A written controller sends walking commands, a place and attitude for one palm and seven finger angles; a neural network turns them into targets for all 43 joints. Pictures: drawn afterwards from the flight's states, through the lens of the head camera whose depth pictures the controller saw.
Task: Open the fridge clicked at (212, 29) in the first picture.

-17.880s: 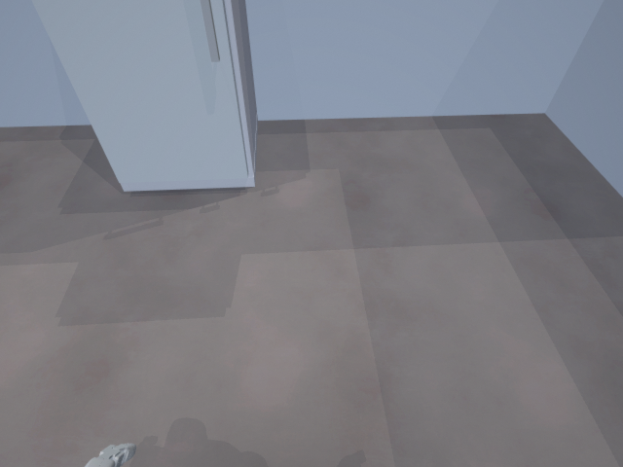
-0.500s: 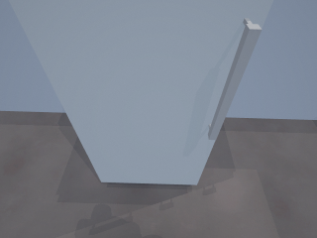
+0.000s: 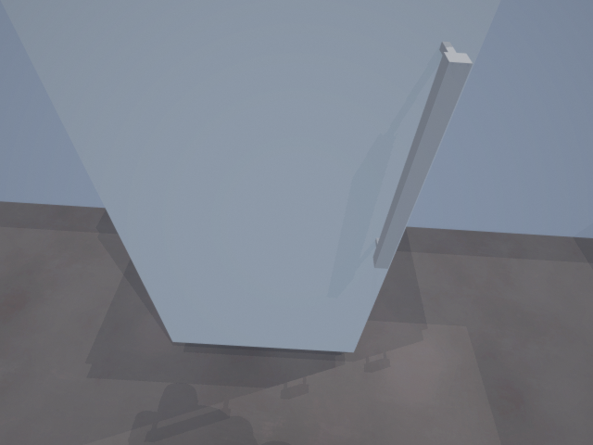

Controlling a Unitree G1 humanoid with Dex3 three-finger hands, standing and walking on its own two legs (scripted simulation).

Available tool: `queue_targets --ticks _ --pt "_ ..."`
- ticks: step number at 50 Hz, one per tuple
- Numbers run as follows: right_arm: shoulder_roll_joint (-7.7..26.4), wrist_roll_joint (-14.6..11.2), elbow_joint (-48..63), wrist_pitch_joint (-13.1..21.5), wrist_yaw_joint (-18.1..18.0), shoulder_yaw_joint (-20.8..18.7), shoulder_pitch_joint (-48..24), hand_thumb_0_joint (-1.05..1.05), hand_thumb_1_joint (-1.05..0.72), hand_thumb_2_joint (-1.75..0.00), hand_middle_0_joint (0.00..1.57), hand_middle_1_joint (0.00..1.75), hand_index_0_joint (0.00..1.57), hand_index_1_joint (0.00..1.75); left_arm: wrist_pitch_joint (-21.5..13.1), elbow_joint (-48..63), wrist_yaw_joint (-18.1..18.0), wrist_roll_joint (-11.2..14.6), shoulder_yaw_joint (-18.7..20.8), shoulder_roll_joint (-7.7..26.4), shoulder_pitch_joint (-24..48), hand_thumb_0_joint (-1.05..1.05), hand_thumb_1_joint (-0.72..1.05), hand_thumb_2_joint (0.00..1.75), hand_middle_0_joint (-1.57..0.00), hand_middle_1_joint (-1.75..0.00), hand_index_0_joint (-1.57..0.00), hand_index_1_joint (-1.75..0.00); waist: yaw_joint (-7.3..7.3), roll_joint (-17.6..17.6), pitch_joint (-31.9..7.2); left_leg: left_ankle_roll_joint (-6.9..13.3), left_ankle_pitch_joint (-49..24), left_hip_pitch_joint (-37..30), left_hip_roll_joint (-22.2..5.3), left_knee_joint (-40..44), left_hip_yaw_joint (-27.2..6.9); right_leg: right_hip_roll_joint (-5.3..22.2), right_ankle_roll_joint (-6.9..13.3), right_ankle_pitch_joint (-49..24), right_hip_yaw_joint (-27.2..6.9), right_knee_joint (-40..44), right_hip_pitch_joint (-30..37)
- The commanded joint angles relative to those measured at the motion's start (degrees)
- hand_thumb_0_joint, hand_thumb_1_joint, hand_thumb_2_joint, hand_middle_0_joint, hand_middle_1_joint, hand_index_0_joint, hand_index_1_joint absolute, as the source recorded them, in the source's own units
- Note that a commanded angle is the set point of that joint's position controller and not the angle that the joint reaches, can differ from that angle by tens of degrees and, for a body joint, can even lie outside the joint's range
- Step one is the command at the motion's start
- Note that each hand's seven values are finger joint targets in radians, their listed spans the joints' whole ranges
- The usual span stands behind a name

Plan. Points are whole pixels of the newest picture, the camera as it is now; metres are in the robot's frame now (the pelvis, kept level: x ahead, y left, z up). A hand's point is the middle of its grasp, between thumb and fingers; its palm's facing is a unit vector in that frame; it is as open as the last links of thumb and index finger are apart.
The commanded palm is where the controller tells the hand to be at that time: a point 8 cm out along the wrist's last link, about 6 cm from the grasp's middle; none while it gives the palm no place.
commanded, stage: look again from close up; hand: right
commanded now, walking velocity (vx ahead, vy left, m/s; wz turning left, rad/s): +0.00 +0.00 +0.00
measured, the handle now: (406, 178) +0.50 -0.14 +0.10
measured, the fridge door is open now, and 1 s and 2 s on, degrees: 0 0 0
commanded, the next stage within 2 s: raise the hand to about handle height in 0.78 s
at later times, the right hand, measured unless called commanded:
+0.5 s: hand out of the picture +0.02 -0.17 -0.17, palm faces +0.01 +0.98 -0.20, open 7.4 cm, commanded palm none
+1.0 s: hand out of the picture +0.13 -0.18 -0.08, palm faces +0.24 +0.95 -0.18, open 7.5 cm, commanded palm +0.10 -0.22 -0.06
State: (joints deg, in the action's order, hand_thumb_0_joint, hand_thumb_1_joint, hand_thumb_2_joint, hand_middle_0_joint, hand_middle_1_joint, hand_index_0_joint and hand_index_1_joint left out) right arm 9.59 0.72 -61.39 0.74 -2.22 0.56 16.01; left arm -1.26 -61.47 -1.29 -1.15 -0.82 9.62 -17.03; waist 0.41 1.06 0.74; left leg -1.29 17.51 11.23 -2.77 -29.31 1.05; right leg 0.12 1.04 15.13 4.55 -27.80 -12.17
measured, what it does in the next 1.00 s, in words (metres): stands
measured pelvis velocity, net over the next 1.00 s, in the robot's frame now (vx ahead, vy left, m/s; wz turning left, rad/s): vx -0.01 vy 0.01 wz -0.02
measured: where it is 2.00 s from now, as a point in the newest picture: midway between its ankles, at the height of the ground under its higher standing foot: outside the picture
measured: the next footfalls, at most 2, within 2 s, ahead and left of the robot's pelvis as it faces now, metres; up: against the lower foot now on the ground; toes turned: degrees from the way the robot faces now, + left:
none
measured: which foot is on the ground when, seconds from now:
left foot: down 0.00-1.00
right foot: down 0.00-1.00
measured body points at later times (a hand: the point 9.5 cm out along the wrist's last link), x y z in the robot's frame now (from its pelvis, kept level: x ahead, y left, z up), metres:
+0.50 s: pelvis +0.01 +0.01 +0.00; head +0.02 +0.01 +0.45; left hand +0.03 +0.24 -0.16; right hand +0.02 -0.22 -0.16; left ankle -0.02 +0.13 -0.74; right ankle +0.00 -0.11 -0.74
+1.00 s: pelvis -0.01 +0.01 +0.00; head +0.00 +0.02 +0.45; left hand +0.05 +0.25 -0.14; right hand +0.11 -0.23 -0.07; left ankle -0.02 +0.13 -0.74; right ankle +0.00 -0.11 -0.74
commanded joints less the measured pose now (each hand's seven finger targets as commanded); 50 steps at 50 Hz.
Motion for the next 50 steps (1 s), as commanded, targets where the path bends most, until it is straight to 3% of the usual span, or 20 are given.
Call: queue_targets --ticks 1,6,17,31,40,43,44,45,46,47,48,49,50 --pt "5.56 0.14 1.31 0.71 0.0 -1.24 3.64 0.0 -0.9 -0.9 0.2 0.3 0.2 0.3 -1.03 1.69 -0.16 0.28 1.26 5.54 -2.43 0.0 0.9 0.9 -0.2 -0.3 -0.2 -0.3 -0.83 -1.39 1.65 2.91 -8.24 0.08 -2.48 4.71 -2.88 6.02 1.27 -9.16 -6.16 6.58 -0.31" --pt "6.04 0.13 1.09 0.79 -0.06 -1.32 3.18 0.0 -0.9 -0.9 0.2 0.3 0.2 0.3 -1.08 0.87 -0.29 0.35 1.32 5.56 -2.2 0.0 0.9 0.9 -0.2 -0.3 -0.2 -0.3 -0.74 -1.7 0.67 2.84 -12.48 -0.67 -2.89 4.5 -2.89 6.0 1.11 -13.48 -5.55 5.41 1.5" --pt "6.28 0.16 0.04 0.93 -0.14 -1.29 2.97 0.0 -0.9 -0.9 0.2 0.3 0.2 0.3 -0.76 -0.49 -0.42 0.45 1.44 5.43 -0.88 0.0 0.9 0.9 -0.2 -0.3 -0.2 -0.3 -0.5 -1.6 1.15 2.95 -15.98 -0.53 -3.48 5.5 -3.5 5.94 0.61 -13.88 -4.73 5.03 2.84" --pt "6.8 0.23 -0.15 0.93 0.06 -1.35 2.74 0.0 -0.9 -0.9 0.2 0.3 0.2 0.3 -0.6 -0.96 -0.43 0.44 1.52 5.85 0.72 0.0 0.9 0.9 -0.2 -0.3 -0.2 -0.3 -0.69 -1.67 2.02 3.02 -14.79 -0.26 -3.38 7.14 -4.14 6.17 0.33 -11.82 -4.66 6.06 3.24" --pt "7.01 0.11 -0.1 0.77 0.23 -1.37 2.04 0.0 -0.9 -0.9 0.2 0.3 0.2 0.3 -0.44 -1.1 -0.3 0.39 1.42 6.32 1.18 0.0 0.9 0.9 -0.2 -0.3 -0.2 -0.3 -0.71 -1.45 2.99 3.12 -10.05 0.84 -3.24 8.24 -4.65 6.23 0.14 -8.49 -4.96 7.33 2.19" --pt "7.26 0.15 -0.05 0.86 0.23 -1.49 2.14 0.0 -0.9 -0.9 0.2 0.3 0.2 0.3 -0.56 -1.13 -0.28 0.39 1.47 6.44 1.09 0.0 0.9 0.9 -0.2 -0.3 -0.2 -0.3 -0.76 -1.41 1.82 3.14 -10.71 0.17 -3.29 8.01 -4.51 6.28 0.18 -9.37 -4.95 7.22 2.61" --pt "6.5 0.63 -1.99 1.72 -2.07 -1.28 7.67 0.0 -0.9 -0.9 0.2 0.3 0.2 0.3 -0.82 2.8 0.11 1.05 1.9 7.05 5.82 0.0 0.9 0.9 -0.2 -0.3 -0.2 -0.3 -2.62 -4.87 2.84 1.61 -34.18 0.8 -7.11 8.31 -8.38 6.88 -1.41 -12.16 -2.84 -5.92 -0.88" --pt "20.04 -11.57 85.74 14.17 -1.2 -8.85 -35.78 0.0 -0.88 -0.89 0.2 0.32 0.2 0.32 -8.88 21.68 -2.66 3.85 2.82 15.69 2.99 0.0 0.9 0.9 -0.2 -0.3 -0.2 -0.3 4.56 4.81 -25.62 2.88 -28.74 -5.04 -1.11 1.91 -1.98 -0.05 0.65 -17.4 -3.38 2.3 13.29" --pt "23.38 -8.35 80.14 13.0 -3.63 -12.94 -25.88 0.0 -0.85 -0.88 0.2 0.33 0.2 0.33 -12.91 19.4 -4.9 3.84 0.75 9.57 8.46 0.0 0.9 0.9 -0.2 -0.3 -0.2 -0.3 0.54 12.11 -18.87 2.99 -20.04 -2.41 1.16 1.05 -2.05 1.24 0.43 -19.01 -0.54 2.32 14.93" --pt "12.74 -7.98 68.93 10.99 -4.58 -6.94 -9.65 0.0 -0.83 -0.87 0.21 0.34 0.21 0.34 -14.95 17.72 -4.82 2.66 2.09 11.53 6.03 0.0 0.9 0.9 -0.2 -0.3 -0.2 -0.3 -0.19 12.08 -20.43 3.2 -12.57 -1.59 1.5 -0.38 2.03 2.1 -0.34 -19.68 -2.35 2.7 12.05" --pt "-1.01 -8.82 54.26 5.23 -4.5 0.25 7.89 0.0 -0.81 -0.86 0.21 0.36 0.21 0.36 -15.28 16.4 -4.1 4.28 2.0 8.19 6.39 0.0 0.9 0.9 -0.2 -0.3 -0.2 -0.3 0.94 5.23 -10.65 2.37 -9.84 4.07 1.77 0.5 3.3 2.65 -0.14 -15.27 -3.36 2.3 7.04" --pt "0.64 -11.6 64.99 6.41 -3.16 -1.47 -0.6 0.0 -0.78 -0.85 0.21 0.37 0.21 0.37 -15.68 20.68 -3.66 4.57 2.55 10.9 6.13 0.0 0.9 0.9 -0.2 -0.3 -0.2 -0.3 1.69 3.34 -5.9 1.91 -8.88 5.73 1.29 0.56 4.13 2.08 -0.24 -10.78 -4.99 1.66 3.12" --pt "3.24 -11.27 65.51 9.19 -1.8 -3.61 -2.08 0.0 -0.76 -0.84 0.21 0.39 0.21 0.39 -16.21 22.29 -3.74 3.93 3.64 11.76 6.68 0.0 0.9 0.9 -0.2 -0.3 -0.2 -0.3 2.87 -0.96 -4.17 1.54 -5.43 9.65 1.64 0.95 4.29 1.66 -0.26 -6.58 -4.78 -0.28 0.81"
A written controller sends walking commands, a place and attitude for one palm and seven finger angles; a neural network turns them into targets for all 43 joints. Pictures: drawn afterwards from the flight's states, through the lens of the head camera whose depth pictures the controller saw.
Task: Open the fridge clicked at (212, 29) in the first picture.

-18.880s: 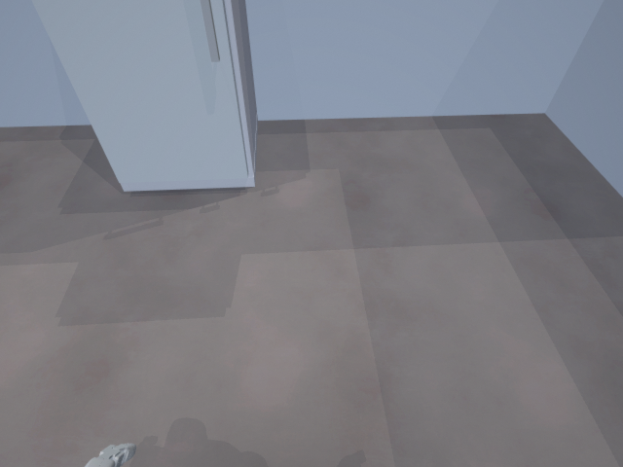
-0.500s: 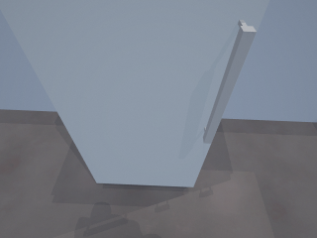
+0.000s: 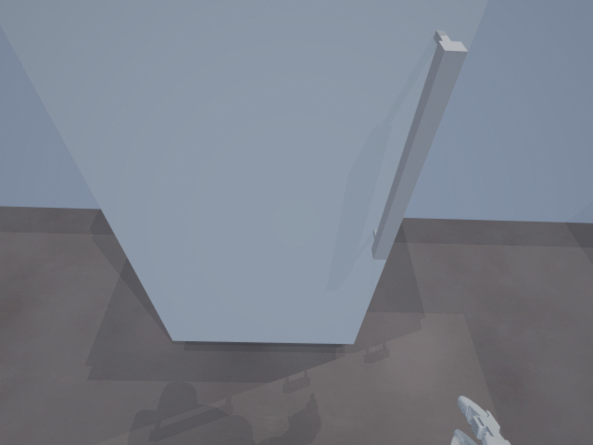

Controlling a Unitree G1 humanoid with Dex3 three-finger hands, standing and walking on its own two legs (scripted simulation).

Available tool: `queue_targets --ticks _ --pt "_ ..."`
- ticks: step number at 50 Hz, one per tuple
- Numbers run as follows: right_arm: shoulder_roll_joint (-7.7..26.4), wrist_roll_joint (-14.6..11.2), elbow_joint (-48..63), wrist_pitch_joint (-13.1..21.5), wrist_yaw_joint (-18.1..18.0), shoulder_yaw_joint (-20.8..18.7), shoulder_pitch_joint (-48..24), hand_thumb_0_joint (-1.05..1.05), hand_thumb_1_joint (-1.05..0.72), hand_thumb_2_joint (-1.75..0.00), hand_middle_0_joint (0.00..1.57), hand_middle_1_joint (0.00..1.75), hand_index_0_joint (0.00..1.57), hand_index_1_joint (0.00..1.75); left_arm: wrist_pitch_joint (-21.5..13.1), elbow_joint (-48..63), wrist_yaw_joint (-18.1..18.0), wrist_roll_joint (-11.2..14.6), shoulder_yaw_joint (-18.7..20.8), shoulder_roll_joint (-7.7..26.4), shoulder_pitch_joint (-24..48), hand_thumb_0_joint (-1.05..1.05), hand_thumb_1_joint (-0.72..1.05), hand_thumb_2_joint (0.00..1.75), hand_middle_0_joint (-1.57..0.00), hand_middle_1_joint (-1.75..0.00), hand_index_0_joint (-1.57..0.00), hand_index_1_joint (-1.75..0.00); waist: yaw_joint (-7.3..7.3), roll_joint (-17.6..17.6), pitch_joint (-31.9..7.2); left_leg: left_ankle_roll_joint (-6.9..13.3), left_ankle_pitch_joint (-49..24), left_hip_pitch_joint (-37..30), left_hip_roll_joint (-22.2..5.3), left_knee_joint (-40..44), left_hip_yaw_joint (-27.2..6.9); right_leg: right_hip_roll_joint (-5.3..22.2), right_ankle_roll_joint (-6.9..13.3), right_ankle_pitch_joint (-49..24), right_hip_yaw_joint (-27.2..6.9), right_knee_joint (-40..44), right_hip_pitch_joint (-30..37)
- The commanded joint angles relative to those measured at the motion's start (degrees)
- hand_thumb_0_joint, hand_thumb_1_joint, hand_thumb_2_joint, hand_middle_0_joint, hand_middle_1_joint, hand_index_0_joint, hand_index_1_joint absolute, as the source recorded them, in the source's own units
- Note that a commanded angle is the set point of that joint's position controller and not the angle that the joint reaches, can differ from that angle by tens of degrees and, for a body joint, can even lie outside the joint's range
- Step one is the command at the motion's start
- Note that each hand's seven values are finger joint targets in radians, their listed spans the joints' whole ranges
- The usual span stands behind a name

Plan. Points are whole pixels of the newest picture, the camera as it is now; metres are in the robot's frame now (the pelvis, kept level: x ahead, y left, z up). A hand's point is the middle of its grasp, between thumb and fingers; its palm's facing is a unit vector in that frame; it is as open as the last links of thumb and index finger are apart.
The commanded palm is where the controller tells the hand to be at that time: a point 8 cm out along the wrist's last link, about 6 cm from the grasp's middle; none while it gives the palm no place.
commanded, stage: raise the hand to about handle height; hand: right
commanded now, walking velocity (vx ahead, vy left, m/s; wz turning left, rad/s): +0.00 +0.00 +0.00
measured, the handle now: (403, 168) +0.51 -0.14 +0.10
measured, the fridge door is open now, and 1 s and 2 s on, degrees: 0 0 0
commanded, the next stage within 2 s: move the hooked fingers beside the handle in 1.98 s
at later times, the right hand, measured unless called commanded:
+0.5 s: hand (479, 428) +0.16 -0.20 +0.01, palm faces +0.02 +1.00 -0.09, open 9.8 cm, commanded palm +0.14 -0.26 +0.00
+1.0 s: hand (508, 381) +0.21 -0.24 +0.03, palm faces -0.06 +1.00 -0.07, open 12.7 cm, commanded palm +0.18 -0.30 +0.05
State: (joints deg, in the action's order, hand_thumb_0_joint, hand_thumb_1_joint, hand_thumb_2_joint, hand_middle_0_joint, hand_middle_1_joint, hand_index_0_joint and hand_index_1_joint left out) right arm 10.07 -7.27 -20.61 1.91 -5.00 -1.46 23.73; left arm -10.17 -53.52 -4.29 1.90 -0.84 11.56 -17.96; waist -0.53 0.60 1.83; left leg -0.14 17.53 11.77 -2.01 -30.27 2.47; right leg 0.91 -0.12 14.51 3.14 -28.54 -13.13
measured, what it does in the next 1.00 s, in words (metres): stands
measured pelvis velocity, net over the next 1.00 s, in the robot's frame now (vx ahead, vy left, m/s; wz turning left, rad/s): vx -0.02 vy -0.01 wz -0.02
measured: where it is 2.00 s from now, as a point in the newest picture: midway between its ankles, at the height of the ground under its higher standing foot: outside the picture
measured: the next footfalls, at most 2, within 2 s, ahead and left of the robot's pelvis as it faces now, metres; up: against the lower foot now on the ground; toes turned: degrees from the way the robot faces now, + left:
none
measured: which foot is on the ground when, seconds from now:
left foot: down 0.00-1.00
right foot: down 0.00-1.00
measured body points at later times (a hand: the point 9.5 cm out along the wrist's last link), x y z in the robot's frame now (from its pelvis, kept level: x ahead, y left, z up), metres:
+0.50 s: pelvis -0.04 +0.01 -0.08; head +0.01 -0.01 +0.37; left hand +0.19 +0.22 -0.13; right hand +0.15 -0.26 +0.01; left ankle -0.02 +0.12 -0.74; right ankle +0.01 -0.12 -0.74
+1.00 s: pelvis -0.02 -0.01 -0.04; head +0.01 -0.03 +0.41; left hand +0.15 +0.24 -0.10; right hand +0.21 -0.30 +0.04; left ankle -0.02 +0.12 -0.74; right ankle +0.01 -0.12 -0.74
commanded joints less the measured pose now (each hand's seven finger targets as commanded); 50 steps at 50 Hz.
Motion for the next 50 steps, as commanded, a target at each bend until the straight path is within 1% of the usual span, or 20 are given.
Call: queue_targets --ticks 1,3,5,6,7,10,13,15,16,19,21,23,26,29,31,33,38,41,46,50 --pt "3.03 -2.83 20.49 11.31 2.28 -3.41 -7.93 0.0 -0.74 -0.83 0.21 0.4 0.21 0.4 -7.74 15.95 -0.64 0.06 4.2 9.83 7.93 0.0 0.9 0.9 -0.2 -0.3 -0.2 -0.3 3.44 -4.02 -2.0 0.33 -2.31 11.67 1.03 1.56 3.09 -0.35 0.83 -3.05 -3.21 -1.66 -2.85" --pt "-0.3 -4.43 5.5 17.64 7.34 -5.75 6.11 0.0 -0.69 -0.81 0.22 0.43 0.22 0.43 -7.38 17.79 0.56 -0.91 4.89 9.13 9.04 0.0 0.9 0.9 -0.2 -0.3 -0.2 -0.3 -0.26 -15.97 2.01 0.21 5.57 19.65 1.94 -2.53 3.75 -0.62 -0.27 2.08 -2.93 -6.16 -14.03" --pt "1.12 -6.3 4.18 25.58 14.82 -8.16 12.5 0.0 -0.64 -0.79 0.22 0.47 0.22 0.47 -6.98 21.02 2.33 -1.48 5.9 9.44 10.7 0.0 0.9 0.9 -0.2 -0.3 -0.2 -0.3 -2.69 -19.65 -0.28 0.57 7.21 21.14 1.71 -7.04 2.04 -1.32 -0.71 3.97 -1.94 -11.16 -21.03" --pt "4.2 -6.54 1.91 28.12 19.1 -10.99 14.41 0.0 -0.62 -0.78 0.22 0.48 0.22 0.48 -6.37 23.42 3.49 -1.2 6.62 10.22 11.28 0.0 0.9 0.9 -0.2 -0.3 -0.2 -0.3 -3.86 -14.48 -0.94 1.46 4.01 19.12 1.43 -8.68 0.64 -1.89 -1.01 2.23 -1.26 -12.89 -21.09" --pt "5.73 -6.94 3.25 30.28 23.32 -10.96 12.07 0.0 -0.6 -0.77 0.22 0.5 0.22 0.5 -6.08 26.06 4.23 -1.2 6.73 10.91 12.23 0.0 0.9 0.9 -0.2 -0.3 -0.2 -0.3 -2.97 -11.59 -3.37 1.87 2.09 18.09 0.91 -10.53 0.26 -2.71 -1.12 1.95 -0.77 -15.12 -21.76" --pt "10.3 -8.32 8.42 27.94 27.67 -15.48 8.0 0.0 -0.53 -0.74 0.23 0.54 0.23 0.54 -4.99 31.14 3.74 0.28 6.51 10.44 13.4 0.0 0.9 0.9 -0.2 -0.3 -0.2 -0.3 -4.36 -4.6 -10.86 1.27 1.32 17.75 0.04 -12.96 -2.79 -3.49 0.13 2.43 1.11 -19.01 -25.12" --pt "11.83 -11.79 24.31 28.61 25.97 -17.47 -3.01 0.0 -0.46 -0.71 0.23 0.58 0.23 0.58 -5.19 33.97 2.75 -0.2 5.89 9.3 11.34 0.0 0.9 0.9 -0.2 -0.3 -0.2 -0.3 -2.74 3.71 -16.77 0.97 6.64 21.04 0.71 -14.42 -3.68 -2.61 0.73 3.89 0.04 -21.06 -22.93" --pt "13.06 -11.89 37.83 33.43 22.95 -17.55 -10.72 0.0 -0.41 -0.69 0.24 0.62 0.24 0.62 -6.14 32.78 2.12 -0.89 5.57 8.46 9.13 0.0 0.9 0.9 -0.2 -0.3 -0.2 -0.3 -0.67 8.6 -22.27 1.23 2.12 22.95 1.63 -16.88 -3.33 -1.32 1.41 0.74 -1.73 -23.35 -18.67" --pt "12.87 -11.55 43.68 35.61 22.03 -14.98 -16.12 0.0 -0.39 -0.68 0.24 0.63 0.24 0.63 -6.52 31.64 1.75 -1.53 4.96 8.54 8.04 0.0 0.9 0.9 -0.2 -0.3 -0.2 -0.3 1.45 7.83 -22.3 1.29 0.4 25.23 2.28 -18.89 -2.8 -0.75 1.65 0.2 -3.06 -24.78 -18.78" --pt "9.77 -9.78 42.36 38.53 22.38 -9.2 -14.05 0.0 -0.32 -0.65 0.24 0.68 0.24 0.68 -7.84 28.24 0.89 -1.39 4.35 9.05 7.16 0.0 0.9 0.9 -0.2 -0.3 -0.2 -0.3 4.12 8.94 -18.59 1.73 2.35 30.79 2.81 -19.69 -1.92 0.16 1.92 1.49 -4.6 -26.38 -19.36" --pt "8.91 -9.84 37.62 35.9 25.46 -5.96 -14.89 0.0 -0.27 -0.63 0.25 0.7 0.25 0.7 -8.53 27.36 0.36 -0.69 3.53 10.29 7.22 0.0 0.9 0.9 -0.2 -0.3 -0.2 -0.3 6.13 7.42 -14.7 1.43 4.58 32.28 3.15 -18.92 -1.66 0.55 2.16 4.53 -5.71 -26.66 -21.48" --pt "11.37 -8.87 29.92 29.88 28.13 -6.91 -13.45 0.0 -0.22 -0.61 0.25 0.74 0.25 0.74 -8.3 27.28 -0.29 0.31 3.61 11.0 6.99 0.0 0.9 0.9 -0.2 -0.3 -0.2 -0.3 5.99 3.75 -11.81 1.03 9.12 31.41 2.98 -16.12 -2.42 0.31 2.02 9.14 -5.83 -24.9 -24.86" --pt "16.23 -9.27 21.25 17.61 30.44 -14.22 -7.13 0.0 -0.15 -0.58 0.25 0.78 0.25 0.78 -6.69 29.24 -0.93 1.34 3.74 11.08 8.1 0.0 0.9 0.9 -0.2 -0.3 -0.2 -0.3 1.27 0.86 -14.84 0.93 9.53 25.04 2.38 -13.27 -2.64 -0.47 1.92 7.73 -5.01 -21.47 -24.93" --pt "18.42 -13.58 27.1 10.95 28.83 -21.97 -3.51 0.0 -0.08 -0.55 0.26 0.82 0.26 0.82 -5.12 32.45 -1.12 1.17 3.39 9.33 10.27 0.0 0.9 0.9 -0.2 -0.3 -0.2 -0.3 -2.72 -1.15 -22.33 0.22 3.14 16.52 1.51 -13.14 -1.12 -0.85 1.64 1.65 -4.28 -18.89 -20.91" --pt "18.73 -16.13 31.37 11.72 25.54 -26.11 -2.35 0.0 -0.04 -0.53 0.26 0.86 0.26 0.86 -5.05 32.7 -1.01 0.69 3.07 7.85 10.68 0.0 0.9 0.9 -0.2 -0.3 -0.2 -0.3 -4.37 -2.35 -23.49 0.59 -2.14 13.02 2.25 -14.31 0.34 -0.62 1.31 -2.73 -4.83 -18.19 -19.78" --pt "16.82 -16.25 35.68 15.21 22.43 -26.14 -1.96 0.0 0.01 -0.51 0.27 0.88 0.27 0.88 -5.57 31.86 -0.43 0.55 3.25 7.08 9.66 0.0 0.9 0.9 -0.2 -0.3 -0.2 -0.3 -3.92 -0.33 -22.78 0.75 -5.97 14.63 2.86 -15.09 1.73 -0.42 1.0 -5.52 -4.67 -17.35 -17.65" --pt "12.85 -11.48 30.64 20.27 23.03 -16.24 -8.78 0.0 0.13 -0.46 0.27 0.96 0.27 0.96 -6.58 28.94 0.44 0.25 3.27 9.59 6.18 0.0 0.9 0.9 -0.2 -0.3 -0.2 -0.3 2.35 1.48 -12.3 0.55 0.82 24.32 3.44 -14.02 2.04 0.2 1.08 0.81 -5.17 -17.02 -18.21" --pt "14.81 -11.36 27.95 18.65 27.63 -14.74 -13.2 0.0 0.2 -0.43 0.28 1.0 0.28 1.0 -7.46 29.05 -0.35 0.94 3.12 11.32 5.01 0.0 0.9 0.9 -0.2 -0.3 -0.2 -0.3 3.37 1.27 -11.64 0.72 4.84 24.15 3.13 -11.62 0.86 0.04 1.52 5.15 -5.44 -16.02 -18.17" --pt "25.32 -14.02 33.92 17.2 29.28 -25.42 -16.21 0.0 0.31 -0.38 0.29 1.08 0.29 1.08 -8.79 29.67 -1.49 1.03 2.84 11.58 5.72 0.0 0.9 0.9 -0.2 -0.3 -0.2 -0.3 -0.83 5.92 -21.24 1.51 -1.86 16.15 3.06 -11.79 1.2 -0.07 1.5 -2.38 -5.74 -14.03 -11.49" --pt "21.87 -15.98 33.41 17.44 26.53 -26.08 -14.65 0.0 0.41 -0.34 0.29 1.14 0.29 1.14 -8.71 29.44 -1.17 1.2 2.27 10.21 6.48 0.0 0.9 0.9 -0.2 -0.3 -0.2 -0.3 -1.16 7.33 -17.67 1.46 -5.18 15.68 3.47 -11.24 2.63 0.04 0.72 -5.38 -5.67 -12.35 -9.49"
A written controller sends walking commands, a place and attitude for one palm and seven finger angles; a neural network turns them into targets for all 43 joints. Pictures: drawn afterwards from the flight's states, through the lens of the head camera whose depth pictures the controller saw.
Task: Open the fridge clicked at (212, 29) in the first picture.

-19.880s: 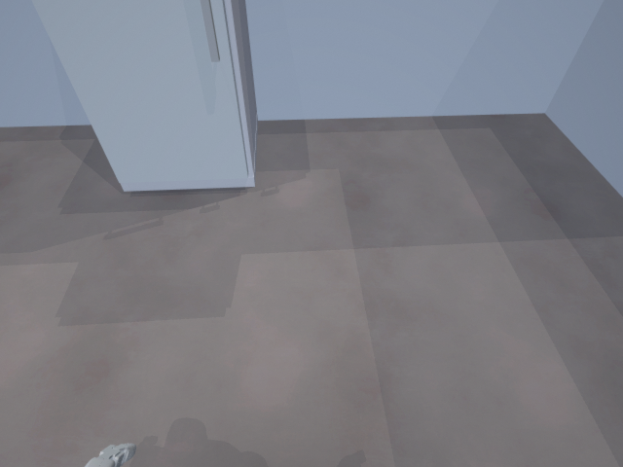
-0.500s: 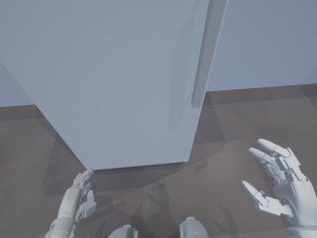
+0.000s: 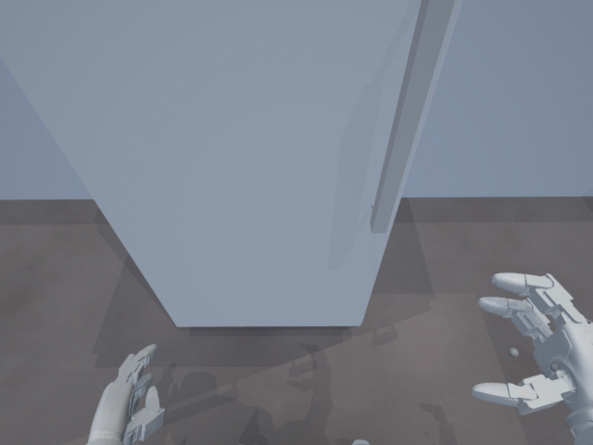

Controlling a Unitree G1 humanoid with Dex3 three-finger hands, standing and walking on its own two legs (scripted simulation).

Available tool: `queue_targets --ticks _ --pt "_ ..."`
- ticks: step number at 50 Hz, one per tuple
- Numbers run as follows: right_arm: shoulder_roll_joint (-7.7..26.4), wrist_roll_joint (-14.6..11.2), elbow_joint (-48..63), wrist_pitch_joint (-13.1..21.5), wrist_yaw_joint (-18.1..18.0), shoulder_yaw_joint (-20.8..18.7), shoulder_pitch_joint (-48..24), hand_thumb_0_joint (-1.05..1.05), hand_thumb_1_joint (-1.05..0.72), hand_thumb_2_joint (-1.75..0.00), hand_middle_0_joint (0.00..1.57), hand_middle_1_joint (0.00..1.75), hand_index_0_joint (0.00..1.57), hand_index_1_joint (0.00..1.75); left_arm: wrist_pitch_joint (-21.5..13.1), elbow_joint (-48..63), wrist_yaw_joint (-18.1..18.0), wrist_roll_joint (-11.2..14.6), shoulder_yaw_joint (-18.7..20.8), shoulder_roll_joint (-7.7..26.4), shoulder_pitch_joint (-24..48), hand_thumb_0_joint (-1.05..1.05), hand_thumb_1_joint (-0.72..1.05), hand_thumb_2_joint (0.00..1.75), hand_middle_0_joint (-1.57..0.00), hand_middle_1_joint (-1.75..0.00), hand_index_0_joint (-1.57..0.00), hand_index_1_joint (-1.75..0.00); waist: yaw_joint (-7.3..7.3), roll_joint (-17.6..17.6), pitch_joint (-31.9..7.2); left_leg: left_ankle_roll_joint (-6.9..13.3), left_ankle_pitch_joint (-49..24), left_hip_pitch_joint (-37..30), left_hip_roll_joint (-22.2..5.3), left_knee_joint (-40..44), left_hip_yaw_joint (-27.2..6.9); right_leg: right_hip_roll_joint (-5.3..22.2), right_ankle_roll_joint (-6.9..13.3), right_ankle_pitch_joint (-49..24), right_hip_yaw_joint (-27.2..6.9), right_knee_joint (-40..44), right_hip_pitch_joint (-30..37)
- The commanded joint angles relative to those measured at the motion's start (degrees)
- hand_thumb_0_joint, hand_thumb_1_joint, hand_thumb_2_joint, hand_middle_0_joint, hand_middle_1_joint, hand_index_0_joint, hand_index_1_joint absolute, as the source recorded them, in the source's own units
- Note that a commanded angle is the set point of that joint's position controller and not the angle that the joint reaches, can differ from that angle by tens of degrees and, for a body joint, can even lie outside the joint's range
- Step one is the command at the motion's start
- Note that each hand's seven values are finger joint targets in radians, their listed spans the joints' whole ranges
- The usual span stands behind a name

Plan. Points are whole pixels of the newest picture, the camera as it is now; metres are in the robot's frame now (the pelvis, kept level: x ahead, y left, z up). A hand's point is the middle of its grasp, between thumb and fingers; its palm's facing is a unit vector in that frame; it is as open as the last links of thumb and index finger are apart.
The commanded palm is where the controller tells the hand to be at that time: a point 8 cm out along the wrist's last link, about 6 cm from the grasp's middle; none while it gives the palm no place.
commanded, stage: raise the hand to about handle height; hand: right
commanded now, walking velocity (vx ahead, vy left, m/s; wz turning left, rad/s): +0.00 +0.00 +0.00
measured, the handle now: (397, 131) +0.53 -0.12 +0.14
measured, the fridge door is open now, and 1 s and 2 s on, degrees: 0 0 0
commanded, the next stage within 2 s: move the hooked fingers beside the handle in 0.98 s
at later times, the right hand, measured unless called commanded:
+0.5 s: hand (580, 291) +0.27 -0.27 +0.14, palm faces +0.01 +1.00 -0.08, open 14.0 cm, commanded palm +0.24 -0.32 +0.14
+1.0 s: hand (557, 290) +0.28 -0.25 +0.14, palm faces -0.01 +1.00 -0.06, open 14.0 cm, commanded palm +0.25 -0.30 +0.14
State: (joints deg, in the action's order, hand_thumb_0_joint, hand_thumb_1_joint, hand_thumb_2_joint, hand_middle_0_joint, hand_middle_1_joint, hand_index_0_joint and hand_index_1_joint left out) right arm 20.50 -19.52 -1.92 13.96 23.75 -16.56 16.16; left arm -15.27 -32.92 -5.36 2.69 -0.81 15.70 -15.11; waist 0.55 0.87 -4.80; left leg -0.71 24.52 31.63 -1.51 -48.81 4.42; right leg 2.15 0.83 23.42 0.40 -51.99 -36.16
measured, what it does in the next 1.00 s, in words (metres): stands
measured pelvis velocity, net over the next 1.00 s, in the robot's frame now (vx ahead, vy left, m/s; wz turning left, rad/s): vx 0.01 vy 0.02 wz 0.00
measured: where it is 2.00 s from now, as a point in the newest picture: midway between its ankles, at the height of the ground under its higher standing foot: outside the picture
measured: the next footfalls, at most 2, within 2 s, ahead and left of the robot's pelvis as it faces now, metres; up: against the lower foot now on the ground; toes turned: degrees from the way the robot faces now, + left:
none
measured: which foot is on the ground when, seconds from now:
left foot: down 0.00-1.00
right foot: down 0.00-1.00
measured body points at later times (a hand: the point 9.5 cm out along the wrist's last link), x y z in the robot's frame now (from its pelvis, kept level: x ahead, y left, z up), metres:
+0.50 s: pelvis +0.00 +0.01 +0.02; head +0.01 +0.01 +0.47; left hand +0.18 +0.24 -0.05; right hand +0.27 -0.32 +0.15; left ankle +0.00 +0.13 -0.69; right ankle +0.03 -0.11 -0.69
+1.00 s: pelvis +0.01 +0.02 +0.02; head +0.02 +0.03 +0.47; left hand +0.18 +0.26 -0.05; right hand +0.27 -0.31 +0.14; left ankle +0.00 +0.13 -0.69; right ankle +0.03 -0.11 -0.69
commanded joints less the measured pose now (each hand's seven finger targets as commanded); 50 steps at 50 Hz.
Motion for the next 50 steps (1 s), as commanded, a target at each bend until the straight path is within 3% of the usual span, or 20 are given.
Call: queue_targets --ticks 1,4,6,9,10,12,16,20,21,24,25,29,31,34,36,39,42,50 --pt "12.01 -3.8 12.86 4.6 -2.31 -11.58 -7.65 0.0 0.43 -0.33 0.29 1.15 0.29 1.15 -3.46 8.8 0.1 0.27 2.08 6.33 3.51 0.0 0.9 0.9 -0.2 -0.3 -0.2 -0.3 -2.68 7.1 -9.82 2.3 -12.91 -5.14 3.18 7.63 0.67 -1.27 -0.28 -14.76 -2.91 11.39 12.82" --pt "9.68 -2.74 6.63 0.62 -0.8 -8.14 -8.5 0.0 0.5 -0.3 0.3 1.2 0.3 1.2 -2.58 8.96 0.19 0.75 2.12 7.06 3.14 0.0 0.9 0.9 -0.2 -0.3 -0.2 -0.3 -1.19 5.55 -5.65 1.7 -11.79 -3.29 2.97 9.34 0.81 -1.19 -0.29 -11.94 -2.56 12.74 12.13" --pt "9.49 -2.0 2.99 -2.58 1.24 -6.43 -9.92 0.0 0.5 -0.3 0.3 1.2 0.3 1.2 -2.24 9.41 0.01 1.0 1.95 7.56 2.84 0.0 0.9 0.9 -0.2 -0.3 -0.2 -0.3 -1.04 4.39 -3.63 1.79 -12.45 -3.92 2.96 10.64 0.4 -1.3 0.02 -11.9 -2.4 13.33 11.79" --pt "12.94 -1.97 4.02 -4.9 3.37 -7.97 -16.27 0.0 0.5 -0.3 0.3 1.2 0.3 1.2 -2.07 10.0 -0.62 1.03 1.83 8.02 3.18 0.0 0.9 0.9 -0.2 -0.3 -0.2 -0.3 -0.67 2.68 -6.33 1.4 -12.49 -5.2 2.76 11.95 -0.19 -1.5 0.47 -11.57 -2.37 13.63 13.25" --pt "14.64 -2.05 4.05 -4.87 3.56 -9.5 -18.18 0.0 0.5 -0.3 0.3 1.2 0.3 1.2 -2.1 10.0 -0.88 0.87 1.74 8.09 3.37 0.0 0.9 0.9 -0.2 -0.3 -0.2 -0.3 -0.81 0.9 -6.84 1.39 -12.14 -5.86 2.8 12.22 -0.19 -1.48 0.58 -11.56 -2.6 13.79 13.48" --pt "17.68 -2.81 6.73 -3.18 3.75 -12.39 -23.11 0.0 0.5 -0.3 0.3 1.2 0.3 1.2 -2.16 9.71 -1.17 0.63 1.45 7.84 3.79 0.0 0.9 0.9 -0.2 -0.3 -0.2 -0.3 -1.08 2.75 -9.34 1.69 -13.41 -7.66 2.92 12.59 -0.76 -1.61 0.64 -13.36 -2.48 13.84 15.89" --pt "19.95 -3.37 7.27 0.01 3.08 -15.01 -27.03 0.0 0.5 -0.3 0.3 1.2 0.3 1.2 -2.79 8.64 -1.58 0.31 0.82 7.21 4.26 0.0 0.9 0.9 -0.2 -0.3 -0.2 -0.3 -1.72 5.8 -10.68 2.15 -12.93 -8.81 3.17 13.05 -0.73 -1.51 0.4 -13.96 -2.75 14.77 18.85" --pt "18.58 -2.96 -0.85 -2.63 5.08 -13.62 -26.34 0.0 0.5 -0.3 0.3 1.2 0.3 1.2 -2.56 7.73 -1.88 0.93 0.73 7.45 4.23 0.0 0.9 0.9 -0.2 -0.3 -0.2 -0.3 -1.36 6.31 -7.56 1.83 -12.81 -8.39 2.56 14.48 -0.73 -1.71 0.39 -12.6 -2.49 16.14 18.29" --pt "18.61 -3.02 -3.61 -4.0 5.89 -13.46 -25.83 0.0 0.5 -0.3 0.3 1.2 0.3 1.2 -2.41 7.69 -1.86 1.01 0.68 7.61 4.07 0.0 0.9 0.9 -0.2 -0.3 -0.2 -0.3 -1.57 4.47 -6.52 1.93 -13.05 -9.28 2.55 15.12 -0.88 -1.68 0.53 -12.8 -2.44 16.34 17.58" --pt "19.7 -2.79 -6.2 -7.28 7.79 -12.71 -28.62 0.0 0.5 -0.3 0.3 1.2 0.3 1.2 -1.98 8.04 -2.1 1.44 0.73 8.14 4.19 0.0 0.9 0.9 -0.2 -0.3 -0.2 -0.3 -1.26 4.22 -5.26 1.52 -11.87 -8.44 2.2 16.24 -1.21 -1.94 0.68 -11.26 -2.3 17.04 17.0" --pt "18.82 -2.94 -7.06 -7.76 8.12 -12.17 -28.03 0.0 0.5 -0.3 0.3 1.2 0.3 1.2 -2.02 8.21 -2.04 1.42 0.79 8.1 3.97 0.0 0.9 0.9 -0.2 -0.3 -0.2 -0.3 -1.16 2.52 -5.43 1.43 -12.25 -8.54 2.19 16.37 -1.09 -2.0 0.79 -11.64 -2.33 17.01 17.1" --pt "20.02 -3.81 -4.08 -5.99 8.14 -14.27 -27.25 0.0 0.5 -0.3 0.3 1.2 0.3 1.2 -2.48 9.04 -1.31 1.06 1.32 8.14 3.98 0.0 0.9 0.9 -0.2 -0.3 -0.2 -0.3 -1.94 0.36 -9.49 1.32 -15.13 -10.66 2.16 15.98 -1.77 -2.11 1.0 -14.61 -1.66 16.03 18.09" --pt "20.63 -3.88 -1.91 -4.26 7.17 -15.03 -27.39 0.0 0.5 -0.3 0.3 1.2 0.3 1.2 -2.76 8.89 -1.05 0.78 1.35 7.98 3.94 0.0 0.9 0.9 -0.2 -0.3 -0.2 -0.3 -2.27 0.74 -9.4 1.59 -15.84 -11.25 2.39 15.71 -1.78 -1.92 0.95 -15.73 -1.51 15.94 18.53" --pt "21.41 -3.75 -0.18 -2.36 5.76 -16.66 -27.92 0.0 0.5 -0.3 0.3 1.2 0.3 1.2 -2.97 8.7 -1.07 0.77 1.55 7.77 3.93 0.0 0.9 0.9 -0.2 -0.3 -0.2 -0.3 -2.34 4.01 -10.32 1.56 -15.34 -11.11 2.25 15.59 -1.89 -2.0 0.86 -15.15 -1.17 16.46 19.6" --pt "21.86 -3.04 -0.9 -2.46 5.04 -16.72 -27.83 0.0 0.5 -0.3 0.3 1.2 0.3 1.2 -2.85 8.39 -1.11 0.69 1.54 7.87 3.53 0.0 0.9 0.9 -0.2 -0.3 -0.2 -0.3 -2.45 3.13 -9.12 1.65 -14.8 -11.38 2.33 15.77 -1.84 -1.81 0.84 -14.92 -1.1 16.66 18.79" --pt "20.16 -2.44 -0.89 -3.06 5.15 -14.81 -28.34 0.0 0.5 -0.3 0.3 1.2 0.3 1.2 -2.79 8.1 -1.42 1.0 1.47 7.54 3.63 0.0 0.9 0.9 -0.2 -0.3 -0.2 -0.3 -1.81 7.52 -7.88 1.57 -14.8 -10.09 2.02 16.12 -1.82 -1.96 0.79 -14.21 -0.9 17.22 19.96" --pt "19.48 -2.43 -2.5 -4.01 5.64 -13.95 -27.89 0.0 0.5 -0.3 0.3 1.2 0.3 1.2 -2.65 8.06 -1.65 0.99 1.51 7.85 3.36 0.0 0.9 0.9 -0.2 -0.3 -0.2 -0.3 -1.38 3.2 -7.1 1.33 -14.98 -10.48 2.2 16.65 -2.06 -1.86 1.02 -14.02 -1.0 17.13 19.05" --pt "19.29 -3.43 -4.44 -4.16 6.85 -14.36 -28.38 0.0 0.5 -0.3 0.3 1.2 0.3 1.2 -2.58 8.03 -1.81 1.1 1.49 7.82 3.72 0.0 0.9 0.9 -0.2 -0.3 -0.2 -0.3 -1.48 2.45 -7.72 1.07 -15.48 -10.28 2.06 16.65 -2.49 -2.1 0.97 -14.02 -0.82 16.32 18.63"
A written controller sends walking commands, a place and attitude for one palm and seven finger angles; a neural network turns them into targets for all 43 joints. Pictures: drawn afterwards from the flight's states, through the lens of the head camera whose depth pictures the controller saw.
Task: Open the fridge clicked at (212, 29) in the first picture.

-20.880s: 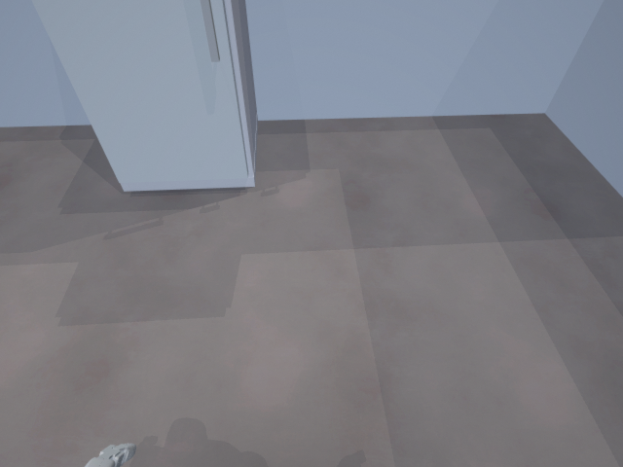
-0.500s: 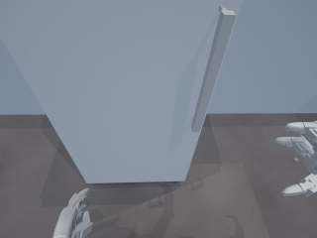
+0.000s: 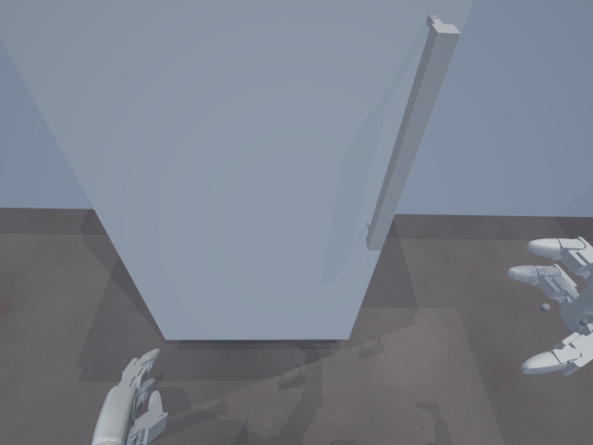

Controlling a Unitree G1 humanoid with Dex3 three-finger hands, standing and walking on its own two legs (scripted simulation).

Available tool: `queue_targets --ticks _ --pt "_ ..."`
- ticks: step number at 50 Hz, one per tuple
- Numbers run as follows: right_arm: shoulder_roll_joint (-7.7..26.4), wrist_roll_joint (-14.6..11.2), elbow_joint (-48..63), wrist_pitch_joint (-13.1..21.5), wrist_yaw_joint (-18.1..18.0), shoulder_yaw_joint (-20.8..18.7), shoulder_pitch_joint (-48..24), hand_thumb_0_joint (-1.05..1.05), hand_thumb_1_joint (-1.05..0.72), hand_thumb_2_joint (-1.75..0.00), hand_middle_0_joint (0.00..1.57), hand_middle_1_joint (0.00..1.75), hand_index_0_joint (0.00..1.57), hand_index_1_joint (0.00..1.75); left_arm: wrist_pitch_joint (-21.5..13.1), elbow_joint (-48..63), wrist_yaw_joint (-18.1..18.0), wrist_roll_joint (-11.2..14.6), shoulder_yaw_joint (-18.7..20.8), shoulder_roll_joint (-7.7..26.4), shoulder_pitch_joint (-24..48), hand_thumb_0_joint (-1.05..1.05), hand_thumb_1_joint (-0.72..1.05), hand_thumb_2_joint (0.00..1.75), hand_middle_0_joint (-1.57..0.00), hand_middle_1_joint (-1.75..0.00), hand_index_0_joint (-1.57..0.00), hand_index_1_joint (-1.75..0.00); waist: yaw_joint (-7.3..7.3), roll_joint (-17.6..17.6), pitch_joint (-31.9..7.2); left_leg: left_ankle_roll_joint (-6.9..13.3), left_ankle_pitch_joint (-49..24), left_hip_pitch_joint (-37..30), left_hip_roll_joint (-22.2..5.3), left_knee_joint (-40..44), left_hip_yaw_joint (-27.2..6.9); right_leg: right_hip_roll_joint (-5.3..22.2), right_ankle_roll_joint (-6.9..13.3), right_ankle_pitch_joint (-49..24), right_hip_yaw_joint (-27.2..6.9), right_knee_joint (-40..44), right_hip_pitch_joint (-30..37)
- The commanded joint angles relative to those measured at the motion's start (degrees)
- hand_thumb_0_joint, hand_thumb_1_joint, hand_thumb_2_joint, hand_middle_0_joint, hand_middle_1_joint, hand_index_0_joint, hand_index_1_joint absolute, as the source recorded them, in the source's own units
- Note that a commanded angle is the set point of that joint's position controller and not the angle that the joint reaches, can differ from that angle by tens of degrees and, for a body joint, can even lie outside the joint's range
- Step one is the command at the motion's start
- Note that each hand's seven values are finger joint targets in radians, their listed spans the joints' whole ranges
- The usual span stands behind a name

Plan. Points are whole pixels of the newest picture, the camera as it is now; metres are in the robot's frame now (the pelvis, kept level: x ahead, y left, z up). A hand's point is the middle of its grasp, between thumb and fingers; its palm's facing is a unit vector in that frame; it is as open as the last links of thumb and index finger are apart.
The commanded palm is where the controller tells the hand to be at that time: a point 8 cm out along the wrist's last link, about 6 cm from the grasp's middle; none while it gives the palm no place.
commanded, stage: move the hooked fingers beside the handle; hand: right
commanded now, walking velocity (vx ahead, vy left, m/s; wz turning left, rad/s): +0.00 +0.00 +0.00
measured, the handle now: (396, 156) +0.53 -0.13 +0.12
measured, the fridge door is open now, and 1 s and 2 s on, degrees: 0 0 0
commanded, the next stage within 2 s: none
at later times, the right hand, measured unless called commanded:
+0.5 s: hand (514, 271) +0.32 -0.26 +0.11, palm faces -0.04 +1.00 -0.03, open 14.0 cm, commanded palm +0.29 -0.30 +0.11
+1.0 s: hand (476, 230) +0.39 -0.23 +0.10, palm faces -0.06 +1.00 -0.01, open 14.0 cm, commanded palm +0.36 -0.28 +0.10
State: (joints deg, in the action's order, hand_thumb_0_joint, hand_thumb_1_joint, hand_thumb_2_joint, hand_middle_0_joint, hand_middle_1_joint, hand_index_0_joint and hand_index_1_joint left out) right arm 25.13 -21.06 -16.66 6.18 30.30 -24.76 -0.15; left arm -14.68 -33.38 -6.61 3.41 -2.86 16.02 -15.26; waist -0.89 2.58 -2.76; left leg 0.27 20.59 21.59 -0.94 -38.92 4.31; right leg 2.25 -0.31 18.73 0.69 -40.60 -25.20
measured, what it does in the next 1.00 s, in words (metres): stands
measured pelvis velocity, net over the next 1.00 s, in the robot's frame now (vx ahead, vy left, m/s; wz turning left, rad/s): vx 0.01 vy -0.01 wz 0.02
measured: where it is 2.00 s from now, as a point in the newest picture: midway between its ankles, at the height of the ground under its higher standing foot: outside the picture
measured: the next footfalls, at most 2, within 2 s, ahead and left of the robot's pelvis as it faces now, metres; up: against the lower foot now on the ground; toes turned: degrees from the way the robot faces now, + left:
none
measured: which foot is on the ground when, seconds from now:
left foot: down 0.00-1.00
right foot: down 0.00-1.00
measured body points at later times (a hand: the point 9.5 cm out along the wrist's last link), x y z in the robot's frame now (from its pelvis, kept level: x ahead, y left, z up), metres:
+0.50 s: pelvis +0.00 +0.00 +0.00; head +0.02 +0.00 +0.45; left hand +0.15 +0.25 -0.08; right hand +0.32 -0.31 +0.11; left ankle -0.01 +0.12 -0.72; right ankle +0.02 -0.12 -0.72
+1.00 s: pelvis +0.01 -0.01 +0.00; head +0.04 -0.01 +0.45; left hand +0.12 +0.25 -0.10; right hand +0.39 -0.28 +0.11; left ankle -0.01 +0.12 -0.72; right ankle +0.02 -0.12 -0.72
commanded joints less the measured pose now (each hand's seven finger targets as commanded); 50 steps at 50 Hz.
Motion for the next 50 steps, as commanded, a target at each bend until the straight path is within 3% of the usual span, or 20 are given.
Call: queue_targets --ticks 1,2,4,7,12,14,16,18,19,22,24,26,29,31,35,40,41,43,46,50 --pt "15.28 -1.89 10.32 3.64 0.45 -6.21 -12.34 0.0 0.5 -0.3 0.3 1.2 0.3 1.2 -3.14 8.54 -0.4 0.19 3.4 7.63 3.77 0.0 0.9 0.9 -0.2 -0.3 -0.2 -0.3 -0.25 -0.01 -9.74 0.19 -11.95 -0.89 1.51 6.72 -2.64 -2.08 2.15 -9.84 -1.05 4.74 7.24" --pt "15.47 -2.04 10.28 3.77 0.53 -6.79 -12.4 0.0 0.5 -0.3 0.3 1.2 0.3 1.2 -3.1 8.62 -0.39 0.24 3.5 7.62 3.81 0.0 0.9 0.9 -0.2 -0.3 -0.2 -0.3 -0.14 -1.08 -10.82 0.02 -12.74 -1.35 1.43 6.43 -2.65 -2.15 2.17 -10.29 -1.01 4.63 7.4" --pt "15.0 -1.73 11.22 4.14 0.46 -6.23 -12.5 0.0 0.5 -0.3 0.3 1.2 0.3 1.2 -3.16 8.67 -0.38 0.32 3.6 7.49 3.83 0.0 0.9 0.9 -0.2 -0.3 -0.2 -0.3 -0.17 0.59 -11.77 0.07 -13.57 -1.15 1.42 5.98 -2.34 -2.19 2.15 -10.96 -0.94 4.54 8.28" --pt "13.88 -1.25 10.88 4.32 0.12 -3.86 -17.95 0.0 0.5 -0.3 0.3 1.2 0.3 1.2 -2.92 8.02 -0.61 0.32 3.25 7.44 3.86 0.0 0.9 0.9 -0.2 -0.3 -0.2 -0.3 0.98 2.21 -9.84 0.23 -12.0 0.54 1.63 6.18 -2.4 -2.06 2.1 -9.55 -1.08 4.66 8.02" --pt "14.21 -0.27 7.87 4.39 -0.54 -2.98 -22.18 0.0 0.5 -0.3 0.3 1.2 0.3 1.2 -2.53 7.17 -1.14 0.27 3.33 7.68 3.01 0.0 0.9 0.9 -0.2 -0.3 -0.2 -0.3 1.56 0.55 -10.49 0.18 -10.05 1.28 1.46 6.35 -2.5 -1.94 2.11 -8.03 -1.32 4.68 7.78" --pt "13.58 0.14 8.0 4.58 -0.93 -2.26 -23.21 0.0 0.5 -0.3 0.3 1.2 0.3 1.2 -2.39 7.31 -1.11 0.28 3.39 7.42 3.07 0.0 0.9 0.9 -0.2 -0.3 -0.2 -0.3 1.26 2.46 -11.69 0.34 -10.81 1.35 1.3 5.78 -2.09 -2.01 2.04 -8.82 -1.53 4.9 8.73" --pt "14.92 0.21 6.71 4.33 -1.44 -3.46 -22.03 0.0 0.5 -0.3 0.3 1.2 0.3 1.2 -2.12 7.38 -0.93 0.12 3.45 7.63 2.82 0.0 0.9 0.9 -0.2 -0.3 -0.2 -0.3 0.59 0.15 -12.55 0.49 -11.86 0.02 1.36 5.66 -2.11 -1.84 2.08 -9.94 -1.54 4.7 8.27" --pt "16.12 0.62 4.48 3.97 -1.92 -4.63 -23.12 0.0 0.5 -0.3 0.3 1.2 0.3 1.2 -1.49 7.26 -0.84 0.23 3.36 7.62 2.6 0.0 0.9 0.9 -0.2 -0.3 -0.2 -0.3 0.6 0.68 -12.19 0.38 -11.82 0.2 1.27 5.48 -2.02 -1.9 1.85 -9.61 -1.37 4.91 7.26" --pt "14.79 0.81 4.03 3.97 -1.99 -3.06 -25.0 0.0 0.5 -0.3 0.3 1.2 0.3 1.2 -1.32 7.29 -0.79 0.27 3.21 7.45 2.93 0.0 0.9 0.9 -0.2 -0.3 -0.2 -0.3 1.04 2.08 -11.33 0.38 -10.58 1.3 1.21 5.66 -2.06 -1.95 1.81 -8.46 -1.28 5.1 7.09" --pt "14.97 0.93 3.13 4.25 -2.68 -3.47 -25.63 0.0 0.5 -0.3 0.3 1.2 0.3 1.2 -0.86 7.56 -0.55 0.22 3.4 7.47 2.4 0.0 0.9 0.9 -0.2 -0.3 -0.2 -0.3 0.8 0.58 -12.73 0.5 -11.75 0.29 1.35 5.32 -2.08 -1.78 1.89 -9.59 -1.27 5.05 7.29" --pt "14.19 1.19 4.57 4.81 -3.13 -2.74 -25.78 0.0 0.5 -0.3 0.3 1.2 0.3 1.2 -0.67 7.82 -0.32 0.19 3.51 7.24 2.16 0.0 0.9 0.9 -0.2 -0.3 -0.2 -0.3 0.58 3.57 -14.76 0.66 -12.63 0.32 1.31 4.78 -1.79 -1.83 1.74 -10.57 -1.22 5.07 8.78" --pt "14.31 1.19 3.45 4.87 -3.42 -2.9 -24.47 0.0 0.5 -0.3 0.3 1.2 0.3 1.2 -0.38 7.84 -0.05 -0.01 3.62 7.48 1.51 0.0 0.9 0.9 -0.2 -0.3 -0.2 -0.3 0.33 0.86 -14.74 0.79 -14.36 -0.5 1.55 4.45 -1.64 -1.55 1.88 -12.28 -1.34 4.68 8.25" --pt "12.85 1.47 0.58 4.49 -3.54 -1.52 -27.23 0.0 0.5 -0.3 0.3 1.2 0.3 1.2 0.44 7.11 -0.02 0.23 3.72 7.67 0.93 0.0 0.9 0.9 -0.2 -0.3 -0.2 -0.3 1.59 0.16 -12.74 0.41 -13.93 1.37 1.58 4.71 -1.6 -1.63 1.81 -10.88 -1.05 4.88 7.14" --pt "14.59 1.74 -1.63 4.39 -3.84 -2.19 -30.32 0.0 0.5 -0.3 0.3 1.2 0.3 1.2 1.13 6.52 -0.15 0.25 3.78 8.15 0.32 0.0 0.9 0.9 -0.2 -0.3 -0.2 -0.3 1.92 -2.4 -10.94 0.47 -11.81 1.72 1.62 5.17 -1.76 -1.47 1.91 -9.19 -1.25 4.95 5.43" --pt "13.23 3.18 0.95 5.73 -4.62 0.06 -35.58 0.0 0.5 -0.3 0.3 1.2 0.3 1.2 1.66 6.5 -0.12 0.13 3.97 7.59 -0.16 0.0 0.9 0.9 -0.2 -0.3 -0.2 -0.3 2.45 3.42 -15.0 0.76 -12.99 2.43 1.59 4.3 -1.62 -1.57 1.75 -11.24 -1.38 4.83 9.26" --pt "12.39 3.81 -3.48 6.62 -5.89 1.44 -40.48 0.0 0.5 -0.3 0.3 1.2 0.3 1.2 2.65 5.24 -0.08 0.0 3.84 7.69 -1.11 0.0 0.9 0.9 -0.2 -0.3 -0.2 -0.3 3.62 1.57 -14.28 0.64 -11.72 3.86 1.81 4.4 -1.53 -1.4 1.75 -9.72 -1.8 4.63 8.4" --pt "13.78 3.65 -4.87 6.66 -6.01 0.44 -41.38 0.0 0.5 -0.3 0.3 1.2 0.3 1.2 2.96 4.96 -0.12 -0.1 3.89 7.98 -1.52 0.0 0.9 0.9 -0.2 -0.3 -0.2 -0.3 3.39 -0.57 -14.45 0.74 -12.16 2.83 1.82 4.42 -1.68 -1.29 1.93 -10.07 -1.71 4.31 7.68" --pt "13.82 4.62 -6.3 6.37 -6.3 0.56 -41.74 0.0 0.5 -0.3 0.3 1.2 0.3 1.2 3.52 5.02 0.05 -0.08 3.94 7.85 -1.73 0.0 0.9 0.9 -0.2 -0.3 -0.2 -0.3 3.07 2.03 -16.14 0.75 -13.73 2.64 1.7 3.83 -1.81 -1.52 1.77 -11.51 -1.43 4.25 8.23" --pt "14.14 5.03 -8.67 6.21 -6.94 0.43 -41.59 0.0 0.5 -0.3 0.3 1.2 0.3 1.2 4.35 5.13 0.52 -0.34 3.99 7.98 -2.42 0.0 0.9 0.9 -0.2 -0.3 -0.2 -0.3 2.43 0.47 -16.89 0.93 -15.4 1.34 1.64 3.32 -1.62 -1.48 1.79 -13.23 -1.4 3.83 7.33" --pt "13.8 5.31 -9.15 6.8 -7.62 0.07 -41.65 0.0 0.5 -0.3 0.3 1.2 0.3 1.2 5.43 5.52 1.18 -0.35 4.3 7.82 -2.91 0.0 0.9 0.9 -0.2 -0.3 -0.2 -0.3 2.35 1.36 -18.94 0.78 -19.32 0.81 1.72 2.65 -1.95 -1.5 1.73 -16.42 -0.83 3.08 7.95"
